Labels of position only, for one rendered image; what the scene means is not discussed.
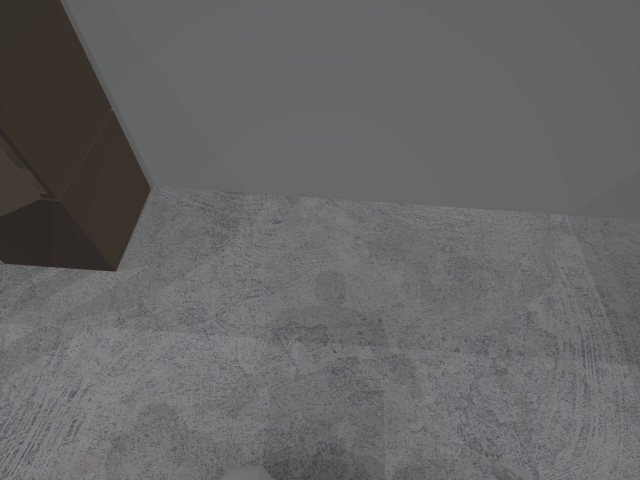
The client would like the cupboard door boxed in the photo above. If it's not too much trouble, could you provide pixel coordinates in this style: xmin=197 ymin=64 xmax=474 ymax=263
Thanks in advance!
xmin=0 ymin=148 xmax=42 ymax=217

